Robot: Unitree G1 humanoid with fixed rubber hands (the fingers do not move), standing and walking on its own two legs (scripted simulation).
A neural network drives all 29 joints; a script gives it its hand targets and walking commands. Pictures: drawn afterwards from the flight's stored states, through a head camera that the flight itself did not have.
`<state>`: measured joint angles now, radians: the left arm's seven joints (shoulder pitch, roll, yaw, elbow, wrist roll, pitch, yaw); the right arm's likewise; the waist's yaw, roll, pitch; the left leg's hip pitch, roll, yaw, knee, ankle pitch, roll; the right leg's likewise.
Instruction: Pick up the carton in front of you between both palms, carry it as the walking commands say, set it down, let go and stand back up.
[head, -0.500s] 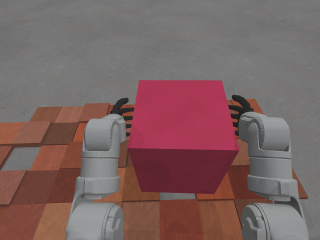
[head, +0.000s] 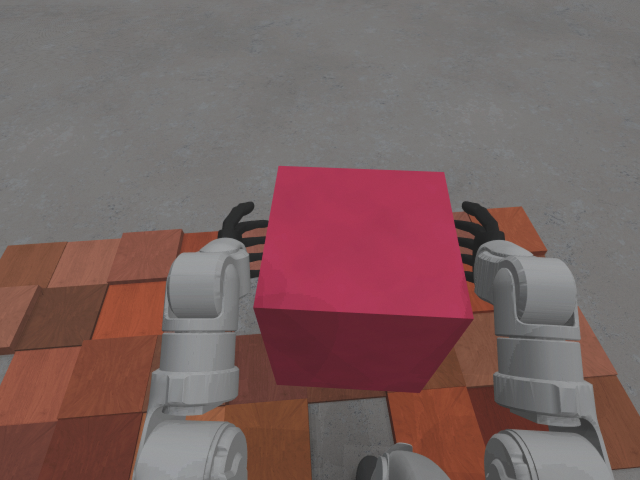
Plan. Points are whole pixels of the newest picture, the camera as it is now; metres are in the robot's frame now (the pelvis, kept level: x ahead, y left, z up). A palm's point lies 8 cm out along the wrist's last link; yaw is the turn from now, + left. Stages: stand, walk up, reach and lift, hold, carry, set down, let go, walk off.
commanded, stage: carry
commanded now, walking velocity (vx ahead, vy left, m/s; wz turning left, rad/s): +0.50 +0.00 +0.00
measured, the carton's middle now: (353, 286) +0.37 +0.00 +0.02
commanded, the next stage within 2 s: none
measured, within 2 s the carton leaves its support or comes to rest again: neither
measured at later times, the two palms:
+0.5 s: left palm (237, 73) +0.66 +0.18 +0.18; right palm (430, 76) +0.65 -0.12 +0.18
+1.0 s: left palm (277, 13) +0.97 +0.15 +0.15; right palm (415, 13) +0.99 -0.15 +0.14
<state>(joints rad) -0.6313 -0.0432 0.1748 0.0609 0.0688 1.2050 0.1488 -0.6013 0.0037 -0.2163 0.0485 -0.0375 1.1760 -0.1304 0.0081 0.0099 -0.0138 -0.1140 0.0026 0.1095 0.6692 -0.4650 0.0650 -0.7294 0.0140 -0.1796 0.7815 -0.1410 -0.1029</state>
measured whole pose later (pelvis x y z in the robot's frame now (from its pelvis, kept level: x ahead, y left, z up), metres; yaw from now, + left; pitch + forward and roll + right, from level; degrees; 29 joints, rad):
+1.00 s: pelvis +0.62 +0.00 +0.05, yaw +1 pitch +6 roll +1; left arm -0.66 -0.05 0.20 0.11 0.08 1.21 0.15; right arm -0.71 -0.04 -0.20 0.16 -0.04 1.23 -0.14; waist 0.04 0.05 -0.01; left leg -0.50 0.01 0.04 0.98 -0.41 -0.01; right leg -0.34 0.02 -0.02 0.42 -0.35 -0.28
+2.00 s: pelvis +1.30 +0.14 +0.00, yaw +1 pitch +4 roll -2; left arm -0.90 0.01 0.25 0.24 0.06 1.36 0.17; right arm -0.86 -0.02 -0.30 0.22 -0.11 1.34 -0.13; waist -0.03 -0.01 -0.02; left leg -0.44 -0.04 0.12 0.62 -0.26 0.13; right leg -0.53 0.00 0.01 1.36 -0.47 -0.03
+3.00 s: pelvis +1.92 +0.21 +0.02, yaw -1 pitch +3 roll +0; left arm -0.20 -0.14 0.11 -0.26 0.13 1.22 0.09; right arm -0.21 0.14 -0.12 -0.24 -0.13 1.21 -0.12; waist -0.02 -0.02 -0.08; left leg -0.28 0.03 0.21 0.38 -0.16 0.06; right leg -0.41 -0.04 -0.09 0.65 -0.40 0.03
